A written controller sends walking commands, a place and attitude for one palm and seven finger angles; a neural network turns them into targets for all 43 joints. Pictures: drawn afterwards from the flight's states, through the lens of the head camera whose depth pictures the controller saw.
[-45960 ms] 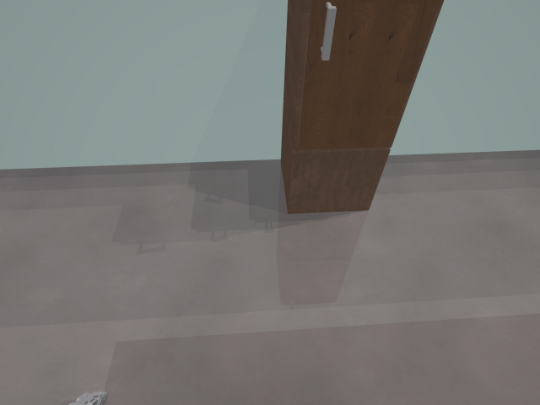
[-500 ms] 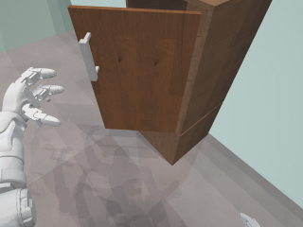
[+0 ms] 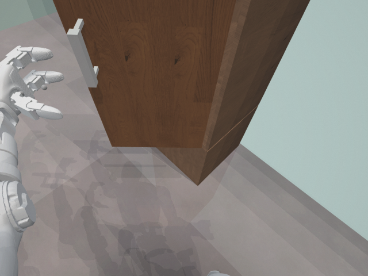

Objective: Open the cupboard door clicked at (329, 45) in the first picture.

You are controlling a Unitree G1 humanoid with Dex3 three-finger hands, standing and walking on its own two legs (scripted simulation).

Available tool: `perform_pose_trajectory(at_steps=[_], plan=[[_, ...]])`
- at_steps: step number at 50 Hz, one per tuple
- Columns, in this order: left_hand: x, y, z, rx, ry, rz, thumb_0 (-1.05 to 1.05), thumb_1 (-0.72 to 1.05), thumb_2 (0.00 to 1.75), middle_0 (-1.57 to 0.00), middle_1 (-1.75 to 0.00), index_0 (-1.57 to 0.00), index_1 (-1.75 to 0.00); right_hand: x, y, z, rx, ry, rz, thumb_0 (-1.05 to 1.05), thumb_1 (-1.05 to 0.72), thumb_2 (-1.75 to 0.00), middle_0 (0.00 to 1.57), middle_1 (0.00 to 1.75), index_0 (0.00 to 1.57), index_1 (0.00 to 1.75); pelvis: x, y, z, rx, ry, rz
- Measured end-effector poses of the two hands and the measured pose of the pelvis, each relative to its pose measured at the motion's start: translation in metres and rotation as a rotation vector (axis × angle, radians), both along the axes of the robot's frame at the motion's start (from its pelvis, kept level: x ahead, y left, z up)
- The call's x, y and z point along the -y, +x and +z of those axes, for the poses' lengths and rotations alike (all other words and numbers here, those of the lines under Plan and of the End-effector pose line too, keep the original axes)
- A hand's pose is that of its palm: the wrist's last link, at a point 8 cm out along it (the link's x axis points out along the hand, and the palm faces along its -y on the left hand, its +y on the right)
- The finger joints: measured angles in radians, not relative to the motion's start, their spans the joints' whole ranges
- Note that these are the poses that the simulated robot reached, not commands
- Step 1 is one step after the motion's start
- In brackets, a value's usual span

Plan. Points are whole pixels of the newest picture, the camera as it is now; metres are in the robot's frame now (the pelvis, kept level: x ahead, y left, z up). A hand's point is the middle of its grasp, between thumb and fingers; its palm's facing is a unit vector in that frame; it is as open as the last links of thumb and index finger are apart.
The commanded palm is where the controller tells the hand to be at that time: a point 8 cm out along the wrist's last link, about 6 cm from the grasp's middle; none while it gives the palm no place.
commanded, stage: move the hooked fingers beside the handle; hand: left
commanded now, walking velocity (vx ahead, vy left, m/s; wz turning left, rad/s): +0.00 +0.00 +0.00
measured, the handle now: (86, 55) +0.58 +0.22 +0.13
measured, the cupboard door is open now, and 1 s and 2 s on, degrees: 46 46 46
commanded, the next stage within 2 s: slide the fingers in behind the handle in 1.44 s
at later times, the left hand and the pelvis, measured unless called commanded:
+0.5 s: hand (50, 64) +0.53 +0.28 +0.15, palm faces -0.01 -1.00 +0.00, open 14.0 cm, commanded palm +0.52 +0.33 +0.14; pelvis +0.00 +0.00 -0.01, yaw -1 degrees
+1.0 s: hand (45, 66) +0.53 +0.29 +0.14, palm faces -0.02 -1.00 +0.02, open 14.0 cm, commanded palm +0.51 +0.32 +0.13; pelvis +0.02 +0.01 -0.01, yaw -1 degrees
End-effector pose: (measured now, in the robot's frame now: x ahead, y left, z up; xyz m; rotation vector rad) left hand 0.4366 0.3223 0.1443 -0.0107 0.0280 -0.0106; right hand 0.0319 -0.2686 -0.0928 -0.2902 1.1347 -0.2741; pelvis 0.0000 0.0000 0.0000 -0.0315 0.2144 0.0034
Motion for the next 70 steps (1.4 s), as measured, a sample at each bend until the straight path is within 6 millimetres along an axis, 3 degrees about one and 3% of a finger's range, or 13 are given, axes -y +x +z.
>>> perform_pose_trajectory(at_steps=[12, 26, 33, 42, 58, 64, 70], plan=[[0.001, 0.034, 0.001, -0.005, -0.013, -0.011, -0.02, -0.5, 0.3, -0.3, -1.2, -0.3, -1.2, 0.003, -0.036, 0.001, -0.133, -0.023, -0.061, 0.0, -0.9, -0.9, 0.21, 0.3, 0.2, 0.3, -0.002, 0.003, -0.004, -0.051, -0.01, -0.006], [-0.008, 0.071, 0.002, -0.025, 0.007, 0.003, -0.02, -0.5, 0.3, -0.3, -1.2, -0.3, -1.2, -0.003, -0.062, 0.003, -0.244, -0.041, -0.108, 0.0, -0.9, -0.9, 0.21, 0.3, 0.2, 0.3, -0.003, 0.005, -0.01, -0.118, -0.027, -0.005], [-0.013, 0.085, -0.006, -0.023, -0.005, 0.0, -0.02, -0.5, 0.3, -0.3, -1.2, -0.3, -1.2, -0.01, -0.072, 0.005, -0.288, -0.04, -0.134, 0.0, -0.9, -0.9, 0.21, 0.3, 0.2, 0.3, -0.006, 0.009, -0.013, -0.149, -0.032, -0.02], [-0.025, 0.079, -0.012, -0.005, -0.008, 0.008, -0.02, -0.5, 0.3, -0.3, -1.2, -0.3, -1.2, -0.019, -0.068, 0.004, -0.318, -0.004, -0.143, 0.0, -0.9, -0.9, 0.21, 0.3, 0.2, 0.3, -0.01, 0.019, -0.012, -0.149, -0.039, -0.024], [-0.013, 0.063, -0.007, -0.006, -0.003, 0.007, -0.02, -0.5, 0.3, -0.3, -1.2, -0.3, -1.2, -0.014, -0.019, -0.003, -0.165, 0.0, -0.064, 0.0, -0.9, -0.9, 0.21, 0.3, 0.2, 0.3, -0.01, 0.014, -0.012, -0.11, -0.039, -0.004], [-0.011, 0.06, -0.004, 0.004, -0.004, 0.012, -0.02, -0.5, 0.3, -0.3, -1.2, -0.3, -1.2, -0.01, -0.024, -0.005, -0.159, -0.008, -0.058, 0.0, -0.9, -0.9, 0.21, 0.3, 0.2, 0.3, -0.007, 0.007, -0.014, -0.107, -0.036, -0.002], [-0.011, 0.061, -0.003, -0.001, 0.013, 0.013, -0.02, -0.5, 0.3, -0.3, -1.2, -0.3, -1.2, -0.007, -0.045, -0.005, -0.201, -0.02, -0.072, 0.0, -0.9, -0.9, 0.21, 0.3, 0.2, 0.3, -0.004, 0.001, -0.016, -0.118, -0.036, 0.0]])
